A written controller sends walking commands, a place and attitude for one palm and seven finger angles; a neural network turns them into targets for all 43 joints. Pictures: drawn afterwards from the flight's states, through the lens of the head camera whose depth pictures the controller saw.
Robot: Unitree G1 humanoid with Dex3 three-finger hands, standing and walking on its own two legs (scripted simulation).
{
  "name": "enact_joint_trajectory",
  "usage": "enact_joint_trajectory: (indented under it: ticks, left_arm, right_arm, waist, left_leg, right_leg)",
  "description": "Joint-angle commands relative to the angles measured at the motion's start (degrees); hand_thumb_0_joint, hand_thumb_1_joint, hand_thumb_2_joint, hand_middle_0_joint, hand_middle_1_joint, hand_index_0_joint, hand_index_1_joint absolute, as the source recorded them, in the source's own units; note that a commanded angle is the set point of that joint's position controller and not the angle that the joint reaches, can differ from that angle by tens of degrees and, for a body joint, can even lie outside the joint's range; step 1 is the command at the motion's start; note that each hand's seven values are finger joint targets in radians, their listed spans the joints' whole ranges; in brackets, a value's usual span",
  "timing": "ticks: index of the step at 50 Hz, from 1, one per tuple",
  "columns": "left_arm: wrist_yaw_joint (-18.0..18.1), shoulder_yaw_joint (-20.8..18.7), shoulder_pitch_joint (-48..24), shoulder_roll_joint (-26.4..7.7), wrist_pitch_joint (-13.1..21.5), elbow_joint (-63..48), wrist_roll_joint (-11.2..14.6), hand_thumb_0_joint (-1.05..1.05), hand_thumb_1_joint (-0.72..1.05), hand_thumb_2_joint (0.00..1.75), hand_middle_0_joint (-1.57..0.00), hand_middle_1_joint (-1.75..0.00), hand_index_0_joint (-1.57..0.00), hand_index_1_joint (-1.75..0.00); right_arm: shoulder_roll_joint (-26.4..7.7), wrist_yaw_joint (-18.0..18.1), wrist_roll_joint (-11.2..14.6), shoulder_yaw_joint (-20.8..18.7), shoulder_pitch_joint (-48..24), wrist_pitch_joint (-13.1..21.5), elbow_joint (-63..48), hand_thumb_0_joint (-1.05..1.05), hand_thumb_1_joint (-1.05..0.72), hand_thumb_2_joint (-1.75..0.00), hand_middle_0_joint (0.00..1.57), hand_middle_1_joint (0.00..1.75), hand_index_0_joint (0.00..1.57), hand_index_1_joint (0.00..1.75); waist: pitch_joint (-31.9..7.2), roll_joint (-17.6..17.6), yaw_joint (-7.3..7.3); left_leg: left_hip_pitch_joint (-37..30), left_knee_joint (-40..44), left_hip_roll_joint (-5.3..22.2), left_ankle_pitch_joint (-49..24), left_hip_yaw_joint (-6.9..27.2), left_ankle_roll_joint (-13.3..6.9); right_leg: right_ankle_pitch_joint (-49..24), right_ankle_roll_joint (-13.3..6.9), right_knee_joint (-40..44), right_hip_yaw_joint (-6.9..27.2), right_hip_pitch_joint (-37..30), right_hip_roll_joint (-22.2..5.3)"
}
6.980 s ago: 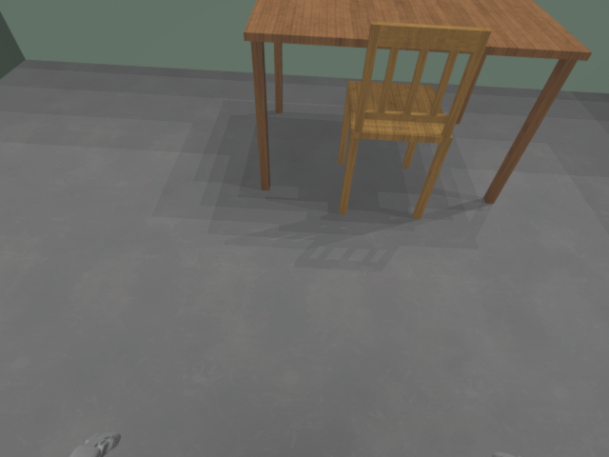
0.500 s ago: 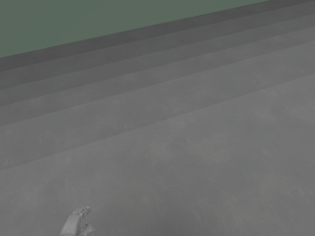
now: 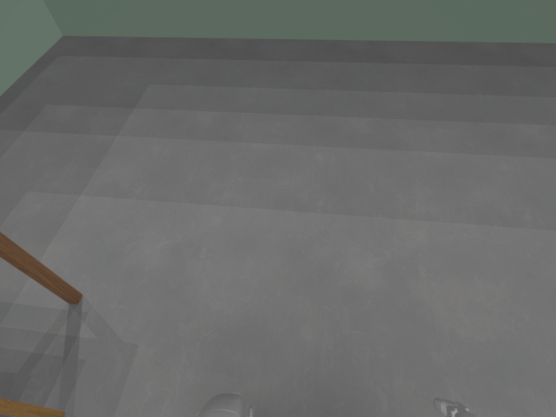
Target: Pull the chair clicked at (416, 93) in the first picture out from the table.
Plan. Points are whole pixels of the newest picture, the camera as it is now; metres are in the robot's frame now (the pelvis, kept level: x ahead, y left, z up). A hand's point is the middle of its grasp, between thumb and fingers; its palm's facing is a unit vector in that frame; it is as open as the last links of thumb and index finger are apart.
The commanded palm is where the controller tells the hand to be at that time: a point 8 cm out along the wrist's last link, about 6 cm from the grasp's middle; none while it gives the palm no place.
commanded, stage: turn to face it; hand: left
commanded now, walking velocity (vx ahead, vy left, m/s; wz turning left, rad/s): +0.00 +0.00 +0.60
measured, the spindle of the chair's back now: out of the picture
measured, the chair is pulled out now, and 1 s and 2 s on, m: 0.00 0.00 0.00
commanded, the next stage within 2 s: none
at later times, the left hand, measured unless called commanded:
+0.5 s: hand out of the picture +0.06 +0.27 -0.16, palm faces +0.27 -0.93 -0.26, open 7.4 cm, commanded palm none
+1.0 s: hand out of the picture -0.04 +0.20 -0.15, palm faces +0.53 -0.80 -0.28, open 7.4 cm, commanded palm none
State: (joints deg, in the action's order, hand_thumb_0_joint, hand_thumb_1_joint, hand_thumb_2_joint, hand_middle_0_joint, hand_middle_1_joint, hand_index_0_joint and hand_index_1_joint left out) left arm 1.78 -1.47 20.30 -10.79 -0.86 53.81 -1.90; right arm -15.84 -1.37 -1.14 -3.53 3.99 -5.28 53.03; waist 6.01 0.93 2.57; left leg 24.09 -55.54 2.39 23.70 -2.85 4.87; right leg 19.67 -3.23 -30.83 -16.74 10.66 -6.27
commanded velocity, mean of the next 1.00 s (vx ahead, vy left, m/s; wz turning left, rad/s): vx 0.00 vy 0.00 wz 0.60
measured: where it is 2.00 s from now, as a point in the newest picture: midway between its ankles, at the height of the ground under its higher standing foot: outside the picture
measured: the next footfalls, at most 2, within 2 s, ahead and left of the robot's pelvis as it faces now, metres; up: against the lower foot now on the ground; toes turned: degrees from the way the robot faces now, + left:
left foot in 0.12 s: +0.02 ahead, +0.14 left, +0.00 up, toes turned +12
right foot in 0.64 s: +0.06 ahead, -0.10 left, +0.00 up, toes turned +18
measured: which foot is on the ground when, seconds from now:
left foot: up 0.00-0.10, down 0.12-0.64, up 0.66-1.00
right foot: down 0.00-0.12, up 0.14-0.62, down 0.64-1.00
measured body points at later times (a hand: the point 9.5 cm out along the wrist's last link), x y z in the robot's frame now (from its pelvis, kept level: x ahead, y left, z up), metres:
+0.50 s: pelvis +0.00 +0.03 +0.00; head +0.03 +0.06 +0.45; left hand +0.04 +0.32 -0.14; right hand +0.13 -0.20 -0.13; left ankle -0.02 +0.13 -0.74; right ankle +0.02 -0.14 -0.68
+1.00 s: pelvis +0.00 +0.00 +0.00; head +0.05 +0.00 +0.45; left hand -0.07 +0.24 -0.13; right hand +0.21 -0.19 -0.16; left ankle -0.08 +0.13 -0.68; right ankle +0.02 -0.11 -0.74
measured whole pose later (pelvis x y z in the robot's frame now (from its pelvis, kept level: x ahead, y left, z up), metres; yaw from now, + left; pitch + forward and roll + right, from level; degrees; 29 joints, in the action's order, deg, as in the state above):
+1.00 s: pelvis +0.00 +0.00 +0.00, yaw +34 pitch -1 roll +2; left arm 1.4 -1.1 13.2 -10.5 -0.7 50.7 -1.7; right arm -15.5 -1.9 -1.3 -4.6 9.9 -5.3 54.7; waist 5.8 0.7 -1.1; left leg 26.3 -56.5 3.2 22.4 -2.2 5.1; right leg 20.8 0.2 -30.3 -14.2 7.9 -8.0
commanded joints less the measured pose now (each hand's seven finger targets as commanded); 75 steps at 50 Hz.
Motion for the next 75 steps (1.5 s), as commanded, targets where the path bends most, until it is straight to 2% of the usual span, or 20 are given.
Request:
enact_joint_trajectory:
  ticks: [1,5,7,8,14,23,29,30,31,32,33,36,38,51,54,55,56,57,63,75]
  left_arm:
    - [0.41,-3.62,2.07,-12.15,0.84,-2.94,-0.01,0.00,0.90,0.90,-0.20,-0.30,-0.20,-0.30]
    - [-0.35,-4.11,0.02,-12.90,0.62,-2.74,0.91,0.00,0.90,0.90,-0.20,-0.30,-0.20,-0.30]
    - [-0.74,-2.75,-5.26,-8.12,0.12,-7.67,1.26,0.00,0.90,0.90,-0.20,-0.30,-0.20,-0.30]
    - [-0.47,-3.12,-6.61,-9.95,-0.62,-8.17,0.89,0.00,0.90,0.90,-0.20,-0.30,-0.20,-0.30]
    - [-1.22,-4.08,-5.43,-8.97,-1.36,-4.88,0.67,0.00,0.90,0.90,-0.20,-0.30,-0.20,-0.30]
    - [-0.67,-3.53,-14.56,-7.57,-0.73,-9.30,1.10,0.00,0.90,0.90,-0.20,-0.30,-0.20,-0.30]
    - [-0.33,-3.10,-11.00,-7.49,0.32,-9.34,2.04,0.00,0.90,0.90,-0.20,-0.30,-0.20,-0.30]
    - [-0.14,-3.46,-8.44,-8.51,0.81,-8.52,2.07,0.00,0.90,0.90,-0.20,-0.30,-0.20,-0.30]
    - [0.26,-4.03,-6.45,-12.55,1.54,-8.11,1.46,0.00,0.90,0.90,-0.20,-0.30,-0.20,-0.30]
    - [0.83,-5.00,-6.00,-17.55,1.75,-8.19,0.66,0.00,0.90,0.90,-0.20,-0.30,-0.20,-0.30]
    - [0.87,-4.46,-5.65,-16.86,1.35,-8.36,0.97,0.00,0.90,0.90,-0.20,-0.30,-0.20,-0.30]
    - [0.69,-2.87,-14.39,-10.56,1.26,-9.81,1.38,0.00,0.90,0.90,-0.20,-0.30,-0.20,-0.30]
    - [0.38,-2.34,-13.15,-9.49,1.73,-9.33,1.23,0.00,0.90,0.90,-0.20,-0.30,-0.20,-0.30]
    - [0.24,-4.08,-4.14,-13.30,0.59,-5.72,0.13,0.00,0.90,0.90,-0.20,-0.30,-0.20,-0.30]
    - [-0.11,-4.65,-5.24,-14.32,0.42,-5.58,0.84,0.00,0.90,0.90,-0.20,-0.30,-0.20,-0.30]
    - [-0.51,-4.37,-4.54,-12.36,0.31,-6.51,1.35,0.00,0.90,0.90,-0.20,-0.30,-0.20,-0.30]
    - [-0.92,-2.95,-6.79,-8.19,0.32,-9.20,1.67,0.00,0.90,0.90,-0.20,-0.30,-0.20,-0.30]
    - [-0.41,-2.93,-8.85,-9.29,-0.55,-10.08,1.24,0.00,0.90,0.90,-0.20,-0.30,-0.20,-0.30]
    - [-1.12,-3.65,-7.53,-9.55,-1.14,-5.83,0.81,0.00,0.90,0.90,-0.20,-0.30,-0.20,-0.30]
    - [-0.38,-2.98,-13.71,-7.90,-0.61,-9.77,1.36,0.00,0.90,0.90,-0.20,-0.30,-0.20,-0.30]
  right_arm:
    - [-1.89,-0.14,0.68,0.11,-4.21,2.61,-6.73,0.00,-0.90,-0.90,0.20,0.30,0.20,0.30]
    - [-4.80,0.09,0.21,-0.91,4.04,3.79,-5.32,0.00,-0.90,-0.90,0.20,0.30,0.20,0.30]
    - [-15.21,0.92,0.69,-3.54,11.43,3.98,-3.81,0.00,-0.90,-0.90,0.20,0.30,0.20,0.30]
    - [-13.97,1.00,0.60,-3.20,11.09,3.61,-3.21,0.00,-0.90,-0.90,0.20,0.30,0.20,0.30]
    - [-8.43,1.58,0.35,-1.87,1.73,4.50,-6.13,0.00,-0.90,-0.90,0.20,0.30,0.20,0.30]
    - [-8.61,1.67,-0.23,-3.05,9.68,4.42,-4.47,0.00,-0.90,-0.90,0.20,0.30,0.20,0.30]
    - [-8.81,1.69,-0.08,-3.55,8.96,4.03,-4.81,0.00,-0.90,-0.90,0.20,0.30,0.20,0.30]
    - [-7.96,1.55,0.31,-3.47,8.62,3.98,-4.99,0.00,-0.90,-0.90,0.20,0.30,0.20,0.30]
    - [-5.05,1.16,0.98,-3.04,9.58,4.07,-5.22,0.00,-0.90,-0.90,0.20,0.30,0.20,0.30]
    - [-1.34,1.11,0.92,-2.23,10.18,4.07,-6.73,0.00,-0.90,-0.90,0.20,0.30,0.20,0.30]
    - [-4.72,1.35,0.20,-2.95,8.96,3.75,-6.71,0.00,-0.90,-0.90,0.20,0.30,0.20,0.30]
    - [-3.82,0.33,-0.04,-3.19,11.23,2.07,-2.85,0.00,-0.90,-0.90,0.20,0.30,0.20,0.30]
    - [-3.06,-0.17,-0.04,-2.76,11.64,1.78,-2.18,0.00,-0.90,-0.90,0.20,0.30,0.20,0.30]
    - [-1.53,-0.73,0.47,-1.01,0.35,2.60,-5.49,0.00,-0.90,-0.90,0.20,0.30,0.20,0.30]
    - [-4.22,-0.36,0.17,-1.59,7.37,3.65,-4.57,0.00,-0.90,-0.90,0.20,0.30,0.20,0.30]
    - [-9.35,-0.09,-0.11,-2.86,12.07,4.33,-3.76,0.00,-0.90,-0.90,0.20,0.30,0.20,0.30]
    - [-15.75,0.38,0.38,-4.40,16.21,4.66,-3.37,0.00,-0.90,-0.90,0.20,0.30,0.20,0.30]
    - [-15.89,0.77,0.90,-4.18,17.97,4.15,-2.27,0.00,-0.90,-0.90,0.20,0.30,0.20,0.30]
    - [-8.67,1.91,0.22,-1.84,5.25,4.91,-5.92,0.00,-0.90,-0.90,0.20,0.30,0.20,0.30]
    - [-9.09,1.53,-0.35,-2.96,9.19,4.03,-5.14,0.00,-0.90,-0.90,0.20,0.30,0.20,0.30]
  waist:
    - [-8.17,-11.88,1.23]
    - [-12.30,-7.00,-3.85]
    - [-14.04,16.41,-7.55]
    - [-12.49,8.93,-6.82]
    - [-5.63,6.61,-2.00]
    - [-8.28,8.21,-5.17]
    - [-13.09,8.93,-3.05]
    - [-14.21,6.82,-1.58]
    - [-15.67,-1.67,-0.88]
    - [-14.69,-18.37,-0.36]
    - [-13.68,-12.64,-0.14]
    - [-5.53,-9.36,-5.00]
    - [-4.45,-11.64,-4.99]
    - [-4.99,-14.12,-0.08]
    - [-10.51,-8.83,-4.29]
    - [-15.34,2.68,-6.84]
    - [-17.35,19.57,-8.64]
    - [-18.82,13.29,-8.75]
    - [-8.37,7.29,-3.15]
    - [-8.06,8.33,-4.77]
  left_leg:
    - [-0.40,11.25,0.10,2.15,-2.15,-2.14]
    - [-19.17,31.72,0.63,-15.01,-2.25,-5.05]
    - [-30.82,34.01,23.31,-54.60,24.94,-18.21]
    - [-26.53,33.58,23.72,-46.50,19.16,-19.59]
    - [-12.69,37.49,9.59,-28.52,11.89,-12.42]
    - [-17.87,34.76,10.15,-33.12,21.03,-15.29]
    - [-14.47,28.26,6.81,-40.64,24.59,-12.74]
    - [-10.48,25.86,4.69,-34.47,23.50,-10.29]
    - [0.03,19.44,1.17,-20.76,19.37,-6.51]
    - [13.47,5.64,-7.19,9.48,7.33,-1.59]
    - [11.09,-5.65,-4.34,12.21,8.47,-2.00]
    - [10.65,-15.71,-1.16,1.08,7.00,-0.80]
    - [10.95,-16.44,-1.06,-2.98,4.67,0.11]
    - [0.95,9.89,-0.15,0.28,-3.14,-1.48]
    - [-12.39,26.67,-1.76,-11.10,-4.05,-3.29]
    - [-25.00,31.59,5.70,-25.33,6.22,-6.96]
    - [-32.25,31.79,20.75,-53.82,26.04,-14.41]
    - [-31.41,30.71,23.22,-58.35,24.50,-18.31]
    - [-16.11,34.54,10.09,-39.35,12.54,-12.81]
    - [-15.10,34.01,9.16,-31.49,23.54,-15.27]
  right_leg:
    - [-37.34,-4.40,5.98,12.82,-9.00,-16.83]
    - [-32.11,1.91,-9.68,5.31,-0.12,-14.20]
    - [19.34,8.95,-32.53,8.20,25.15,-2.08]
    - [17.40,8.19,-36.07,12.48,24.47,-3.39]
    - [0.81,9.37,-35.89,15.37,20.20,-1.27]
    - [5.55,9.79,-22.50,16.49,19.11,1.92]
    - [-1.05,8.09,-0.04,15.52,3.77,5.91]
    - [-8.02,7.80,8.64,15.85,-3.52,4.61]
    - [-13.51,5.39,13.47,23.33,-15.57,-4.59]
    - [-26.56,-1.40,12.63,37.47,-20.72,-21.45]
    - [-31.81,-5.78,11.25,34.73,-11.49,-24.32]
    - [-29.63,-2.25,11.10,21.18,-3.31,-13.59]
    - [-33.61,-0.90,10.64,15.13,-4.10,-10.94]
    - [-34.90,-2.42,5.47,9.31,-6.59,-15.27]
    - [-34.00,1.17,-7.64,5.19,-4.34,-14.19]
    - [-21.66,4.82,-21.05,3.77,6.23,-9.98]
    - [18.81,8.92,-33.88,6.62,22.33,-1.58]
    - [20.33,8.06,-38.26,13.77,23.64,-1.92]
    - [2.82,9.07,-38.00,15.71,20.64,-1.18]
    - [5.45,8.89,-17.32,16.59,15.43,3.11]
